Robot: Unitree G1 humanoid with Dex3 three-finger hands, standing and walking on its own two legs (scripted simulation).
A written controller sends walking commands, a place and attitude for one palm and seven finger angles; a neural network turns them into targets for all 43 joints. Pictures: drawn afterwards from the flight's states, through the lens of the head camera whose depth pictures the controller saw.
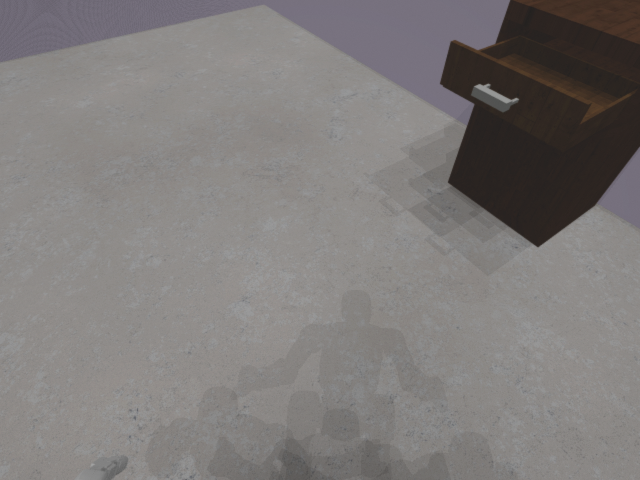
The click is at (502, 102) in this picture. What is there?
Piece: drawer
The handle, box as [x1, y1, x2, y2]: [471, 84, 518, 111]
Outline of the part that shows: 471,95 501,111 508,109 511,104 517,102 518,100 517,98 511,100 489,89 489,84 483,86 478,84 473,87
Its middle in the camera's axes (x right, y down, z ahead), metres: +0.51 -0.42 +1.14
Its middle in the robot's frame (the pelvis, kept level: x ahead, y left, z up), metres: +1.14 -0.47 -0.10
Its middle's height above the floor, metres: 0.67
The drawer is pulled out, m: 0.30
